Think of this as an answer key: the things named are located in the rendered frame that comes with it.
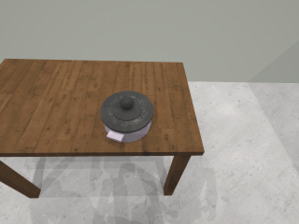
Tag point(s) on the knob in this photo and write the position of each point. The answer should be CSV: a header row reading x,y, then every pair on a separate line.
x,y
126,102

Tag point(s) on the table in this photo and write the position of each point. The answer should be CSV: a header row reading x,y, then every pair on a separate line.
x,y
51,108

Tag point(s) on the pot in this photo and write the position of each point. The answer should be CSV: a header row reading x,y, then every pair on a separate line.
x,y
127,137

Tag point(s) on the lid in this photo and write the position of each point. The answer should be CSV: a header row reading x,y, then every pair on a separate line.
x,y
126,120

